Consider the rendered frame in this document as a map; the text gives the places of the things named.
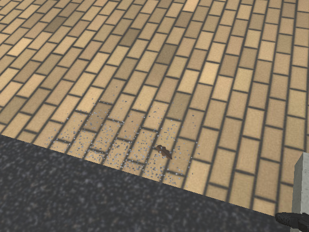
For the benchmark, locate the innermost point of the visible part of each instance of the robot right hand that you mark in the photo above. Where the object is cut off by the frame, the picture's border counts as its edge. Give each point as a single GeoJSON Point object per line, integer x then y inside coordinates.
{"type": "Point", "coordinates": [294, 220]}

